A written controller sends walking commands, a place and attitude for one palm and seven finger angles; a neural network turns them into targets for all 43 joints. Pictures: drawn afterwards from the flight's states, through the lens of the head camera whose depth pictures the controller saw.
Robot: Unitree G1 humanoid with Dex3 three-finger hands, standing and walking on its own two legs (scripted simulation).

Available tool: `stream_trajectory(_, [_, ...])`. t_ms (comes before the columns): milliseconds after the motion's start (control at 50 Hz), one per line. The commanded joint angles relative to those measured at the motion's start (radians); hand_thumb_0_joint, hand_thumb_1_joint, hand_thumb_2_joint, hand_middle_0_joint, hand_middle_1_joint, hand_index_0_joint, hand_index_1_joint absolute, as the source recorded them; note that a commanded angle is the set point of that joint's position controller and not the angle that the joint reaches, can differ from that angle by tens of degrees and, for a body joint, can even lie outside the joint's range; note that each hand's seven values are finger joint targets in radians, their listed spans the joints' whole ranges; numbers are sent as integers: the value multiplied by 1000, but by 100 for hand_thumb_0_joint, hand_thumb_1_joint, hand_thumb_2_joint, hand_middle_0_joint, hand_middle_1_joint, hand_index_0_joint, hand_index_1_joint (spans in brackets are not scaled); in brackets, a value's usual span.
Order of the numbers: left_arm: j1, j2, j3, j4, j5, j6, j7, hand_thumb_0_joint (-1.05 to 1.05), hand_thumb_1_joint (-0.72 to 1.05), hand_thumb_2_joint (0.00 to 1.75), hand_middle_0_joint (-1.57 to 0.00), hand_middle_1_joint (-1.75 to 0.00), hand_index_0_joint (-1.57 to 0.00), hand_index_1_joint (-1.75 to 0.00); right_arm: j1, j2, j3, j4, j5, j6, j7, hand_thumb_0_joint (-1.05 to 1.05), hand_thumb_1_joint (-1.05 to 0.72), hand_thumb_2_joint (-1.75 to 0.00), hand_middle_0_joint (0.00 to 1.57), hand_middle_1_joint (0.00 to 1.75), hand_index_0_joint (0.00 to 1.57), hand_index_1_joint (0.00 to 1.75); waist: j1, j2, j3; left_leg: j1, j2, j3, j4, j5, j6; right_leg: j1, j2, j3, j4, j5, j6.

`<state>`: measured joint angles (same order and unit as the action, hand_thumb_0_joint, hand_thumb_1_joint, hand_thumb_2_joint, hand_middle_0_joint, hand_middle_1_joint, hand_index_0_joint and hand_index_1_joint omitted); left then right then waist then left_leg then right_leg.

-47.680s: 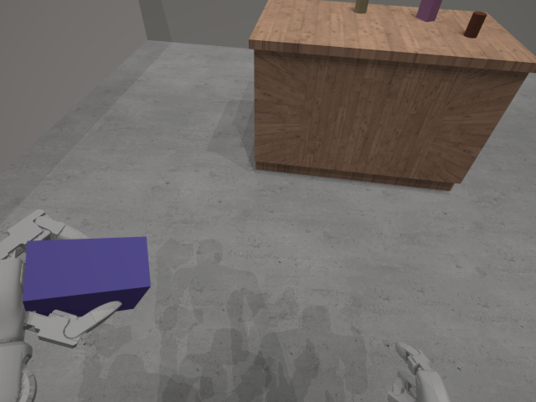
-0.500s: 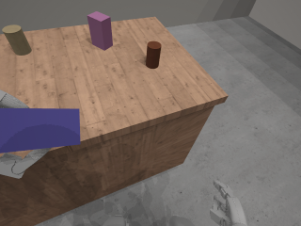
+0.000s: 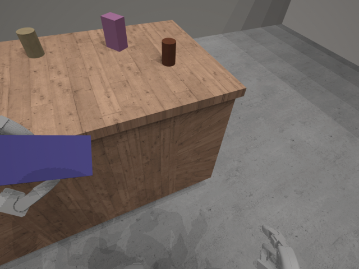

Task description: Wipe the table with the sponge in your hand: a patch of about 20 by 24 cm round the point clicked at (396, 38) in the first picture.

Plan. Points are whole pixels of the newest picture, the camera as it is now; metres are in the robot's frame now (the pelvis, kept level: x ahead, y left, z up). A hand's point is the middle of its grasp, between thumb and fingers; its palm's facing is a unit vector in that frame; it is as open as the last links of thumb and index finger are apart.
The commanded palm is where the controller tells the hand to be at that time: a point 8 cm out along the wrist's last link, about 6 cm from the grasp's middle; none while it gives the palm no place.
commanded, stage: stop stepping back and stand still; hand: left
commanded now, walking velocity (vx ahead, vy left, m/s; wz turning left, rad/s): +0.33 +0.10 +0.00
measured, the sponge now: (55, 160) +0.24 +0.21 +0.20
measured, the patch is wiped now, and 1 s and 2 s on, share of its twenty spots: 1.00 1.00 1.00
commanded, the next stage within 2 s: stand and wait in 1.72 s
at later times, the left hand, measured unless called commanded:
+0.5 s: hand out of the picture +0.10 +0.21 +0.22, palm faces +0.48 -0.79 -0.39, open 9.8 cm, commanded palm +0.04 +0.25 +0.23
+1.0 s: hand out of the picture +0.08 +0.18 +0.21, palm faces +0.45 -0.82 -0.36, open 9.8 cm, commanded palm +0.03 +0.23 +0.23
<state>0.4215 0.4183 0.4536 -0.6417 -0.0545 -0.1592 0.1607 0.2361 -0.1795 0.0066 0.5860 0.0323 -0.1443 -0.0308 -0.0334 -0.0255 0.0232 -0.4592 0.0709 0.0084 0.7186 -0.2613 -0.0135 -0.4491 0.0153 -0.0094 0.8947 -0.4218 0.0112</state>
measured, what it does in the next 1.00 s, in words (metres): walks backwards: right foot, then left foot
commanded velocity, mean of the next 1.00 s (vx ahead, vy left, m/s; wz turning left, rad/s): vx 0.15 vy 0.05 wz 0.00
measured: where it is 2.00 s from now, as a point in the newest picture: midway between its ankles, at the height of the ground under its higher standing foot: outside the picture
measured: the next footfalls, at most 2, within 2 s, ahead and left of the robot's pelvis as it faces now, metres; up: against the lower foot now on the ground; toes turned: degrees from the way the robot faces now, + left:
right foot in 0.04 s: +0.06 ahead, -0.12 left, +0.00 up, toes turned -1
left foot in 0.26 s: -0.05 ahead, +0.09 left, +0.00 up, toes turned +5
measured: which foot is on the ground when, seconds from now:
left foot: down 0.00-0.04, up 0.06-0.24, down 0.26-1.00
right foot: up 0.00-0.02, down 0.04-0.66, up 0.68-0.82, down 0.84-1.00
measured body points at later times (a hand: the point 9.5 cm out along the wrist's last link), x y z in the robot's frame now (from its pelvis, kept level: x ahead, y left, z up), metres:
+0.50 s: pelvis -0.10 -0.04 +0.00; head -0.13 -0.05 +0.45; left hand +0.07 +0.25 +0.24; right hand +0.06 -0.27 -0.10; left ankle -0.11 +0.10 -0.69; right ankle -0.02 -0.14 -0.72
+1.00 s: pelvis -0.11 -0.06 +0.01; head -0.12 -0.07 +0.46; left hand +0.05 +0.22 +0.23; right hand +0.06 -0.29 -0.08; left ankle -0.10 +0.08 -0.70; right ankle -0.06 -0.15 -0.71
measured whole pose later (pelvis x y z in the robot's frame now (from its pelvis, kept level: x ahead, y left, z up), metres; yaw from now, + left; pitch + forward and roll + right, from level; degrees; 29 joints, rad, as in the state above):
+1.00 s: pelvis -0.11 -0.06 +0.01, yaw +4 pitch -2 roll +0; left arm 0.46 0.34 0.34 -0.57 -0.05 -0.12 0.13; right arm 0.22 -0.22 0.01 0.65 0.02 -0.08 -0.05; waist -0.01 0.02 0.00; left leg -0.35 0.05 0.02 0.74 -0.35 0.03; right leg -0.32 0.01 -0.06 0.60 -0.26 -0.05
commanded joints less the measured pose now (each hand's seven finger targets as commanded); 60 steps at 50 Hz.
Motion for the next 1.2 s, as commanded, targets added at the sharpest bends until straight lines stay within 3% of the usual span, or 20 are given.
stream_trajectory(0, [-97,132,29,-138,14,-40,-22,0,10,130,-120,-160,-120,-160,-130,-150,-42,-173,-6,-13,-12,0,-90,-90,20,30,20,30,32,16,-84,-79,-33,20,98,-375,46,246,-56,-22,-531,177,-56])
stream_trajectory(40, [-147,133,9,-61,-7,-24,-36,0,10,130,-120,-160,-120,-160,-113,-160,-51,-124,15,-7,-21,0,-90,-90,20,30,20,30,3,-294,-85,-29,-80,-54,707,-174,16,-26,-321,372,-690,124,-191])
stream_trajectory(80, [-190,152,16,-79,-18,-14,-51,0,10,130,-120,-160,-120,-160,-138,-140,-34,-105,10,25,-17,0,-90,-90,20,30,20,30,-25,-163,-27,12,-12,-129,757,-65,21,-250,-320,298,-652,-36,-176])
stream_trajectory(200, [-75,173,60,-139,-15,-8,-12,0,10,130,-120,-160,-120,-160,-123,-124,-19,-139,6,-4,-49,0,-90,-90,20,30,20,30,7,65,-160,271,-34,39,-255,-190,96,-58,-153,103,-332,-70,-73])
stream_trajectory(240, [-145,201,77,-236,-12,-35,-5,0,10,130,-120,-160,-120,-160,-113,-148,-33,-163,-3,-32,-50,0,-90,-90,20,30,20,30,17,363,-177,302,190,-255,-455,-149,203,-151,46,-67,178,-98,2])
stream_trajectory(280, [-156,210,79,-187,9,-40,-6,0,10,130,-120,-160,-120,-160,-92,-116,-26,-117,1,-62,-30,0,-90,-90,20,30,20,30,-9,304,-67,177,261,-425,-441,-61,292,-279,-48,103,341,-41,-5])
stream_trajectory(320, [-102,194,80,-74,6,-52,-15,0,10,130,-120,-160,-120,-160,-81,-127,-27,-65,6,-74,-21,0,-90,-90,20,30,20,30,17,100,-27,97,241,-311,-397,-95,242,-177,-81,102,174,-30,-10])
stream_trajectory(400, [-107,105,-1,25,6,-29,-37,0,10,130,-120,-160,-120,-160,-130,-173,-29,-112,-7,-45,-32,0,-90,-90,20,30,20,30,49,58,4,-132,23,-34,-39,-389,116,299,-16,-48,-419,114,-18])
stream_trajectory(440, [-174,179,40,-19,-6,-31,-43,0,10,130,-120,-160,-120,-160,-140,-159,-40,-133,3,-29,-34,0,-90,-90,20,30,20,30,25,-286,-62,-189,-81,4,521,-264,58,196,-342,535,-702,-143,-168])
stream_trajectory(460, [-189,149,23,-24,-10,-36,-47,0,10,130,-120,-160,-120,-160,-112,-140,-32,-98,-3,-22,-28,0,-90,-90,20,30,20,30,5,-227,-98,-157,-45,-73,575,-182,46,107,-359,595,-750,-345,-179])
stream_trajectory(580, [-92,158,26,-203,-7,-33,-2,0,10,130,-120,-160,-120,-160,-142,-101,-6,-102,-20,-8,-54,0,-90,-90,20,30,20,30,1,-26,-131,311,-38,62,-123,-188,84,-121,-229,181,-552,-299,-105])
stream_trajectory(600, [-74,147,19,-209,-10,-33,7,0,10,130,-120,-160,-120,-160,-139,-121,-13,-118,-27,-17,-66,0,-90,-90,20,30,20,30,-6,77,-134,320,-25,22,-271,-231,97,-73,-176,127,-412,-260,-84])
stream_trajectory(640, [-173,177,59,-270,8,-54,26,0,10,130,-120,-160,-120,-160,-135,-163,-33,-132,-25,-42,-62,0,-90,-90,20,30,20,30,12,394,-139,260,233,-356,-518,-406,222,-128,30,-74,137,-125,4])
stream_trajectory(700, [-140,166,46,-100,17,-35,20,0,10,130,-120,-160,-120,-160,-98,-126,-37,-92,-1,-64,-32,0,-90,-90,20,30,20,30,11,154,-53,158,231,-320,-481,-355,228,-161,-72,48,175,-32,-1])
stream_trajectory(780, [-62,115,14,9,0,-19,5,0,10,130,-120,-160,-120,-160,-143,-156,-25,-120,-15,-34,-36,0,-90,-90,20,30,20,30,42,150,-34,-36,108,-113,-299,-376,111,289,0,-79,-384,57,-11])
stream_trajectory(800, [-40,91,-14,17,7,-16,-7,0,10,130,-120,-160,-120,-160,-154,-152,-28,-131,-18,-24,-34,0,-90,-90,20,30,20,30,39,76,-12,-92,32,-26,-116,-321,83,326,-36,2,-481,72,-49])
stream_trajectory(840, [-113,163,31,-67,-4,-30,-12,0,10,130,-120,-160,-120,-160,-149,-131,-32,-139,-14,-12,-24,0,-90,-90,20,30,20,30,28,-204,-75,-169,-45,10,308,-196,36,306,-352,512,-702,-45,-188])
stream_trajectory(960, [-71,142,26,-196,-12,-42,18,0,10,130,-120,-160,-120,-160,-159,-123,-22,-118,-27,7,-42,0,-90,-90,20,30,20,30,6,39,-115,295,-10,-18,-198,-52,54,62,-203,166,-500,-7,-103])
stream_trajectory(1020, [-96,138,29,-182,-8,-43,36,0,10,130,-120,-160,-120,-160,-170,-170,-35,-137,-21,1,-54,0,-90,-90,20,30,20,30,38,171,-96,191,140,-248,-383,-167,110,130,-23,23,-341,96,-9])
stream_trajectory(1180, [-49,120,10,-90,-10,-30,11,0,10,130,-120,-160,-120,-160,-157,-141,-36,-126,-15,-8,-30,0,-90,-90,20,30,20,30,18,-24,-143,215,-8,-40,-153,134,31,269,-179,180,-532,357,-65])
